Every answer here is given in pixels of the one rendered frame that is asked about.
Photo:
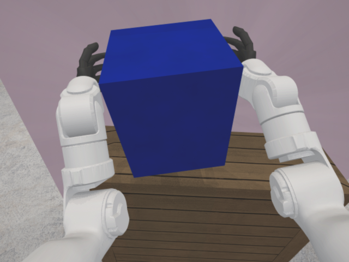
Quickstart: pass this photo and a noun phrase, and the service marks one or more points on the robot right upper arm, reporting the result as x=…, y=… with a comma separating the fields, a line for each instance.
x=310, y=194

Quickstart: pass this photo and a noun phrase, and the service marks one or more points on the carton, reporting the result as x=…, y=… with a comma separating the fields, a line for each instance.
x=171, y=91

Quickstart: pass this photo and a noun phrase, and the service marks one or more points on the robot left forearm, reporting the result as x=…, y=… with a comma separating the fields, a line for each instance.
x=82, y=132

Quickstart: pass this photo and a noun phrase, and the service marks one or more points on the robot right forearm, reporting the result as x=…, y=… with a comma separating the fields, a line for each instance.
x=281, y=115

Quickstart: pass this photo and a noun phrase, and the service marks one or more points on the right robot hand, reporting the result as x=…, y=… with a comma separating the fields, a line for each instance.
x=245, y=46

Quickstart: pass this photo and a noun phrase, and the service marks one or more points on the robot left upper arm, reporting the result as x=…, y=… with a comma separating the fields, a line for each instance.
x=92, y=221

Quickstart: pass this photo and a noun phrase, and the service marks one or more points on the left robot hand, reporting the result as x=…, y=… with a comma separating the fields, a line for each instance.
x=87, y=60

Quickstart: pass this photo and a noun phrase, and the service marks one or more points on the pedestal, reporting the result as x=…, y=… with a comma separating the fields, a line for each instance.
x=218, y=214

